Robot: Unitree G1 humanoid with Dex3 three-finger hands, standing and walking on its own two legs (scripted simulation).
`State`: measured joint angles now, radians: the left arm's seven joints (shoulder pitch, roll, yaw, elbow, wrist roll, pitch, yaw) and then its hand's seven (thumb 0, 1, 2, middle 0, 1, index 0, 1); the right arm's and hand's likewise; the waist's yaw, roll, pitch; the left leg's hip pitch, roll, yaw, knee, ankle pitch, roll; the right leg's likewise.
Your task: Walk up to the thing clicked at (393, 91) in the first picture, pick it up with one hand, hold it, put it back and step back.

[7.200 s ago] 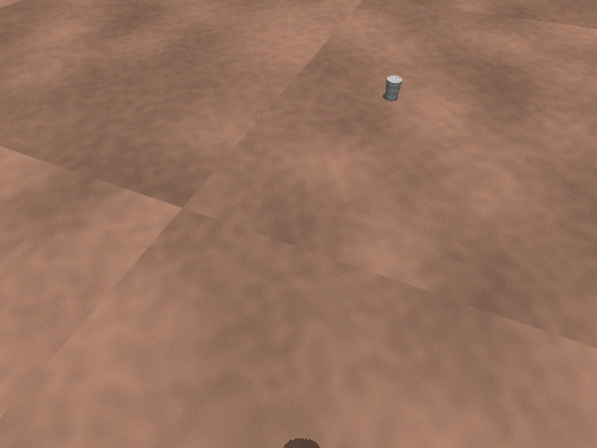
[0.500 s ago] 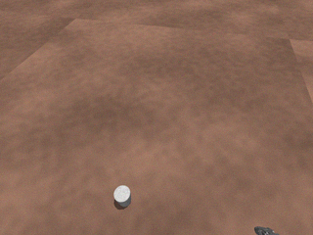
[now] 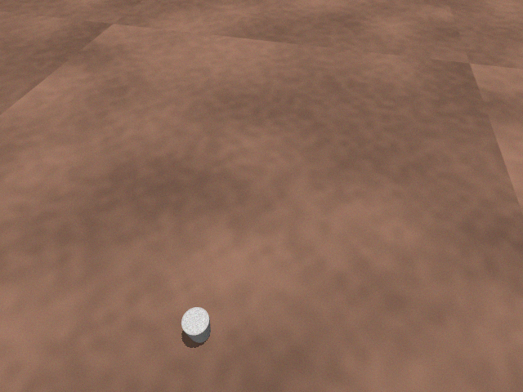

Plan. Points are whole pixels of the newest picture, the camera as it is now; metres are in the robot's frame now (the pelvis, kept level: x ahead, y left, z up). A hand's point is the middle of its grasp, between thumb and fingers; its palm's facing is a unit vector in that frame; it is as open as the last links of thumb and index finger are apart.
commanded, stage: walk up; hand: left
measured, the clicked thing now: (198, 326) +0.45 +0.24 -0.72
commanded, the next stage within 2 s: stand in 0.22 s
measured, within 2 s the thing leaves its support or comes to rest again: neither
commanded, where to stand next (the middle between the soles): +0.07 -0.01 m, yaw +0 degrees
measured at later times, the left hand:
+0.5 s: hand out of the picture +0.09 +0.25 -0.15, palm faces +0.00 -0.94 -0.34, open 7.3 cm
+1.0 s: hand out of the picture +0.08 +0.24 -0.15, palm faces -0.03 -0.94 -0.34, open 7.3 cm
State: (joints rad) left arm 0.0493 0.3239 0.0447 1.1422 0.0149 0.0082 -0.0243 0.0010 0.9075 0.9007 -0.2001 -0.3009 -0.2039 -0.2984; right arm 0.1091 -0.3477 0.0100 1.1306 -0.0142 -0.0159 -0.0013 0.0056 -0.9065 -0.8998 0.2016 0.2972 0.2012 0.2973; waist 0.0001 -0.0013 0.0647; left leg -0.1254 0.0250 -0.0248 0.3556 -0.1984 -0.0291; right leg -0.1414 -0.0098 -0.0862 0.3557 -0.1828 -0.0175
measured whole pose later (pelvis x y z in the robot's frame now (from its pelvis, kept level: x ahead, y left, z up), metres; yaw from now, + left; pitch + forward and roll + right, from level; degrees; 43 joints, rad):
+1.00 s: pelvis +0.00 -0.01 +0.00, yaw +0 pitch -2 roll +0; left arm 0.10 0.34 0.00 1.15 0.01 -0.01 -0.01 0.00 0.91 0.90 -0.20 -0.30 -0.20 -0.30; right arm 0.12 -0.35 0.01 1.14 -0.01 0.00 0.01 0.00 -0.91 -0.90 0.20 0.30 0.20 0.30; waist 0.00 0.02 0.05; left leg -0.09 0.04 -0.02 0.30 -0.18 -0.05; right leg -0.12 0.01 -0.08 0.33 -0.17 -0.03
